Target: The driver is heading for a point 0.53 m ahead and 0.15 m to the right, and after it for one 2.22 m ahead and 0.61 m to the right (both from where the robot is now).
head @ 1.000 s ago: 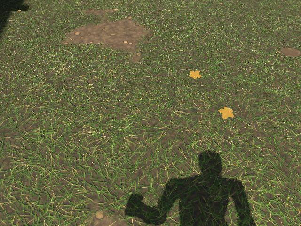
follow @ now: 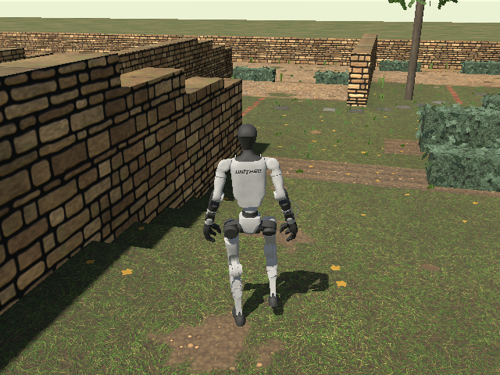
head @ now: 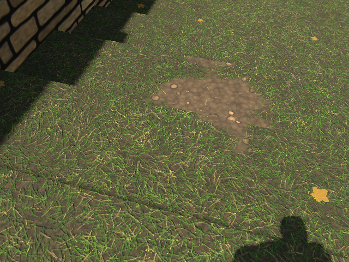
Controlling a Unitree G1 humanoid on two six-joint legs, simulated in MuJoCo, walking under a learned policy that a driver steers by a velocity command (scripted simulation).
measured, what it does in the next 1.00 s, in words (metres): walks ahead, turning right: right foot, then left foot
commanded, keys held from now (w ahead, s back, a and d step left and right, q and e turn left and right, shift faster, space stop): w+e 0.76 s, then w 0.04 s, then w+q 0.20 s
